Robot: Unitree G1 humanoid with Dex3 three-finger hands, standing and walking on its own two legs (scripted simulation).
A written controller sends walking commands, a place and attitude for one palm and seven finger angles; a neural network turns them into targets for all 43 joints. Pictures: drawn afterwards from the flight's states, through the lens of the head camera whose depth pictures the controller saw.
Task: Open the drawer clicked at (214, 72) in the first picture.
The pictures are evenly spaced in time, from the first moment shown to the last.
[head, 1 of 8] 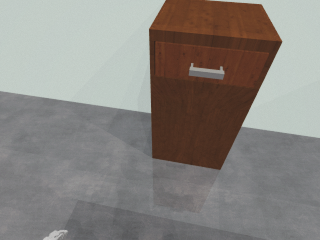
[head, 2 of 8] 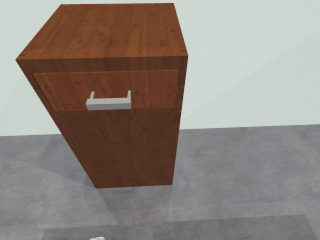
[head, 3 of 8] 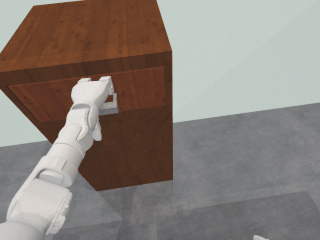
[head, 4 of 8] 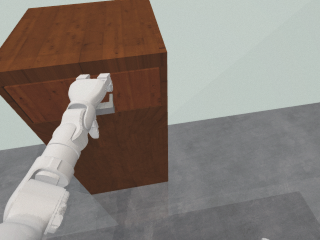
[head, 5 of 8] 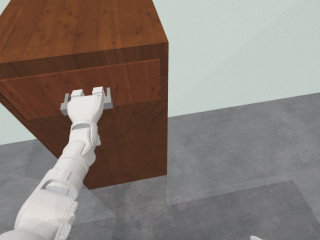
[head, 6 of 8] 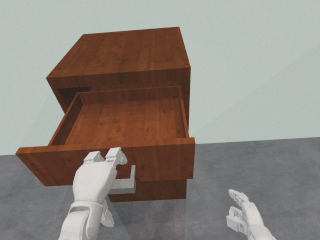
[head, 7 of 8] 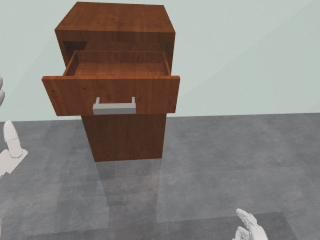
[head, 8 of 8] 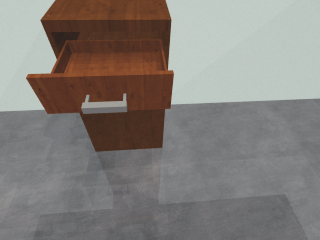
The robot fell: no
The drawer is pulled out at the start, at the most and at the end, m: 0.00 0.30 0.29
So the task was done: yes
